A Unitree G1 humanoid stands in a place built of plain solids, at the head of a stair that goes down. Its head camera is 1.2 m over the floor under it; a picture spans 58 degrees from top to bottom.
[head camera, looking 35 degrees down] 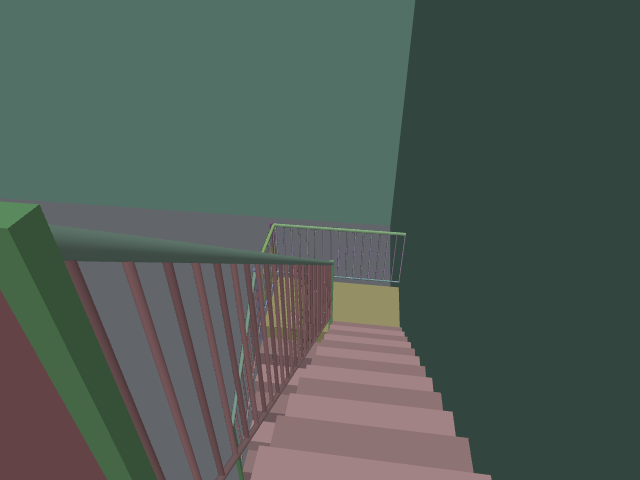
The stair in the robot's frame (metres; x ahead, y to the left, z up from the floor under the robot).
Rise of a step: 0.22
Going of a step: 0.28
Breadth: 0.88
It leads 8 degrees to the right of straight ahead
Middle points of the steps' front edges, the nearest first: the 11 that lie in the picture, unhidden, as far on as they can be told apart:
0.87 -0.20 -0.43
1.15 -0.23 -0.65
1.42 -0.27 -0.87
1.70 -0.30 -1.08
1.97 -0.34 -1.30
2.24 -0.38 -1.52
2.52 -0.41 -1.74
2.79 -0.45 -1.95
3.06 -0.48 -2.17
3.34 -0.52 -2.39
3.61 -0.56 -2.60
